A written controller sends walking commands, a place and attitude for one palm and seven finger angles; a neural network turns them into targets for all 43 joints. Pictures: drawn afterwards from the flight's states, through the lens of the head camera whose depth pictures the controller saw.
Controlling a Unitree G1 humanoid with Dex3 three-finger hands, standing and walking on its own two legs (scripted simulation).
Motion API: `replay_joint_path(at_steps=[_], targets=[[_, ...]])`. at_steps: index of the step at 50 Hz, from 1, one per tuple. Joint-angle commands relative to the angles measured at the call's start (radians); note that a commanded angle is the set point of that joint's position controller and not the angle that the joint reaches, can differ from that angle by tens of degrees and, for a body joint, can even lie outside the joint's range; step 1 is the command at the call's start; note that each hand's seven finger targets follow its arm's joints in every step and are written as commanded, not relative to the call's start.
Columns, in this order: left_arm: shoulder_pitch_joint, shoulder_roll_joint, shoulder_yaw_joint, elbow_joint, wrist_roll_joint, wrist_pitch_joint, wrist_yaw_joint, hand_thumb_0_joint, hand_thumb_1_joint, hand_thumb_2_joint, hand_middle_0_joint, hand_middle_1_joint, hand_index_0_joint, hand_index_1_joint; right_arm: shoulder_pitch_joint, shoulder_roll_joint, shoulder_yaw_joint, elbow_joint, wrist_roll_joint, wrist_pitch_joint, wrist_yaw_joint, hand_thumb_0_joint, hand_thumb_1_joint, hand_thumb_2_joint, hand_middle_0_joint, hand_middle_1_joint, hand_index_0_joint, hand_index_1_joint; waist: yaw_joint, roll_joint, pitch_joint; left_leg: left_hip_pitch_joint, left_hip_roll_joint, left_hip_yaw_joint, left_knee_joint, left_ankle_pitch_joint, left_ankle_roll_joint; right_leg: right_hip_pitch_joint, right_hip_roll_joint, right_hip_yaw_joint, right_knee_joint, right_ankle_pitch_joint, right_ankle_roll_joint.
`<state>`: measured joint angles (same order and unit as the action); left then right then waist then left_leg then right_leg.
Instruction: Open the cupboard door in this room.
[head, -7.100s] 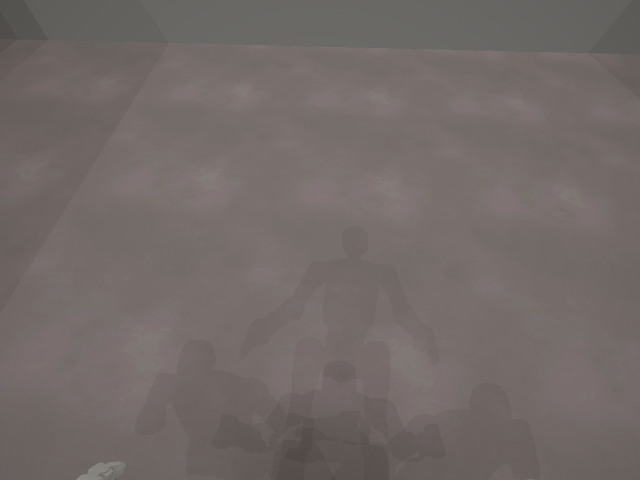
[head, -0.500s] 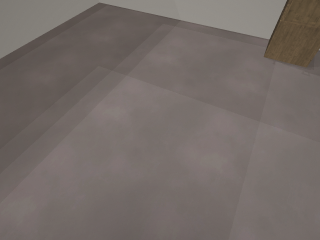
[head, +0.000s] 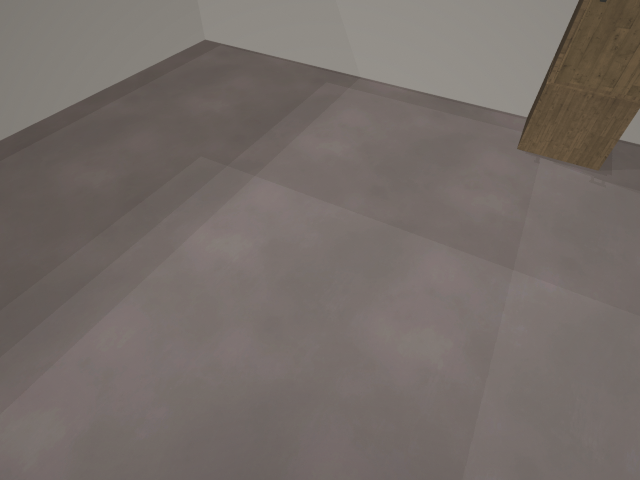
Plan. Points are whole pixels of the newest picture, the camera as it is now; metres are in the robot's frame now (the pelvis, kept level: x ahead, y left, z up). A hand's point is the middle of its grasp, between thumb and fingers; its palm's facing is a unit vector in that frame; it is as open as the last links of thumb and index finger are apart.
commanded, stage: stand and wait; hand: left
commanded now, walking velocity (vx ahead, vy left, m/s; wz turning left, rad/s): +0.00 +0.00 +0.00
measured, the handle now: out of the picture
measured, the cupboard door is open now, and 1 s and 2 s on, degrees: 0 0 0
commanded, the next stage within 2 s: turn or walk to find it in 0.62 s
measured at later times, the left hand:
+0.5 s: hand out of the picture -0.03 +0.16 -0.17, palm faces +0.02 -0.98 -0.17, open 7.3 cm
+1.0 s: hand out of the picture -0.02 +0.17 -0.18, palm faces +0.05 -0.98 -0.19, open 7.3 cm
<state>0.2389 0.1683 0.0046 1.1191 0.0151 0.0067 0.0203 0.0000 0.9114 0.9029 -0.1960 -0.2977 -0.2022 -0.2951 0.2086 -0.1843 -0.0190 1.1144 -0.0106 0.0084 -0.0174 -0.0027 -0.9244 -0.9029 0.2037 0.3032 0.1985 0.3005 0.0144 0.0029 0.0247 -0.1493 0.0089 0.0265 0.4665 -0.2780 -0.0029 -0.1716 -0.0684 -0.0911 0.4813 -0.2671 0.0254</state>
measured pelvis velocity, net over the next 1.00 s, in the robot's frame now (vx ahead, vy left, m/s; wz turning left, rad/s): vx -0.02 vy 0.00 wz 0.01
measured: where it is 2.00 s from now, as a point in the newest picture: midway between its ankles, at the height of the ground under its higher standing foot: outside the picture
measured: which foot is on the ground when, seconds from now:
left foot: down 0.00-1.00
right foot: down 0.00-1.00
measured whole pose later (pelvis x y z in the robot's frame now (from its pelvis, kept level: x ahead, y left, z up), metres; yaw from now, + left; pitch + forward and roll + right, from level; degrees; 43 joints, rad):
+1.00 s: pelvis -0.02 +0.00 +0.00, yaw +0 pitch -2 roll +0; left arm 0.27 0.16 0.01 1.13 0.02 0.00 0.02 0.00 0.91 0.90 -0.20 -0.30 -0.20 -0.30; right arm 0.26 -0.15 -0.02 1.12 -0.01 -0.01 -0.02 0.00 -0.92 -0.90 0.20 0.30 0.20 0.30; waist 0.01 0.00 0.04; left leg -0.20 0.02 0.02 0.48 -0.25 -0.01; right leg -0.20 -0.06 -0.10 0.47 -0.23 0.01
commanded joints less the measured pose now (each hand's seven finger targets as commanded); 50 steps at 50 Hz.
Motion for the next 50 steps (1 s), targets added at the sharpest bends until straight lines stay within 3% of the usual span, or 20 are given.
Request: replay_joint_path(at_steps=[1, 7, 16, 33, 37, 40, 44, 50], targets=[[0.048, 0.117, 0.016, -0.022, -0.007, -0.012, 0.011, 0.0, 0.9, 0.9, -0.2, -0.3, -0.2, -0.3, 0.06, -0.078, -0.002, -0.016, 0.0, -0.021, -0.008, 0.0, -0.9, -0.9, 0.2, 0.3, 0.2, 0.3, 0.0, 0.005, 0.046, -0.082, 0.089, -0.082, -0.123, 0.151, 0.014, 0.01, -0.074, 0.082, -0.129, 0.074, -0.022], [0.06, 0.107, 0.014, -0.012, -0.01, -0.016, 0.012, 0.0, 0.9, 0.9, -0.2, -0.3, -0.2, -0.3, 0.102, -0.07, 0.001, 0.007, 0.001, -0.027, -0.012, 0.0, -0.9, -0.9, 0.2, 0.3, 0.2, 0.3, 0.004, 0.012, 0.035, -0.07, 0.092, -0.074, -0.131, 0.176, 0.011, 0.036, -0.07, 0.077, -0.134, 0.117, -0.028], [0.077, 0.086, 0.013, -0.001, -0.01, -0.017, 0.015, 0.0, 0.9, 0.9, -0.2, -0.3, -0.2, -0.3, 0.158, -0.054, -0.001, 0.026, 0.003, -0.028, -0.015, 0.0, -0.9, -0.9, 0.2, 0.3, 0.2, 0.3, -0.004, -0.004, 0.064, -0.082, 0.092, -0.069, -0.149, 0.119, 0.014, 0.018, -0.059, 0.081, -0.148, 0.071, -0.031], [0.112, 0.07, 0.015, 0.004, -0.003, -0.021, 0.018, 0.0, 0.9, 0.9, -0.2, -0.3, -0.2, -0.3, 0.139, -0.052, -0.01, 0.006, 0.003, -0.029, -0.015, 0.0, -0.9, -0.9, 0.2, 0.3, 0.2, 0.3, -0.009, 0.003, 0.071, -0.074, 0.096, -0.067, -0.137, 0.108, 0.022, -0.033, -0.058, 0.084, -0.134, 0.073, -0.026], [0.106, 0.077, 0.025, -0.017, 0.0, -0.008, 0.02, 0.0, 0.9, 0.9, -0.2, -0.3, -0.2, -0.3, 0.123, -0.055, -0.015, -0.02, -0.001, -0.013, -0.009, 0.0, -0.9, -0.9, 0.2, 0.3, 0.2, 0.3, -0.005, 0.007, 0.085, -0.142, 0.092, -0.086, -0.107, 0.074, 0.025, -0.057, -0.061, 0.071, -0.102, 0.001, -0.02], [0.105, 0.077, 0.024, -0.023, 0.0, -0.01, 0.019, 0.0, 0.9, 0.9, -0.2, -0.3, -0.2, -0.3, 0.125, -0.058, -0.015, -0.027, -0.001, -0.014, -0.008, 0.0, -0.9, -0.9, 0.2, 0.3, 0.2, 0.3, -0.005, 0.001, 0.062, -0.13, 0.09, -0.092, -0.095, 0.068, 0.027, -0.064, -0.062, 0.076, -0.106, -0.01, -0.024], [0.097, 0.089, 0.024, -0.027, -0.001, -0.02, 0.016, 0.0, 0.9, 0.9, -0.2, -0.3, -0.2, -0.3, 0.124, -0.063, -0.015, -0.026, -0.001, -0.023, -0.008, 0.0, -0.9, -0.9, 0.2, 0.3, 0.2, 0.3, -0.007, 0.0, 0.024, -0.105, 0.088, -0.09, -0.086, 0.133, 0.024, -0.037, -0.068, 0.079, -0.105, 0.053, -0.03], [0.071, 0.122, 0.027, -0.026, -0.001, -0.026, 0.013, 0.0, 0.9, 0.9, -0.2, -0.3, -0.2, -0.3, 0.098, -0.098, -0.018, -0.025, 0.003, -0.028, -0.009, 0.0, -0.9, -0.9, 0.2, 0.3, 0.2, 0.3, -0.005, 0.002, 0.05, -0.103, 0.094, -0.095, -0.108, 0.128, 0.023, -0.024, -0.065, 0.079, -0.124, 0.059, -0.035]])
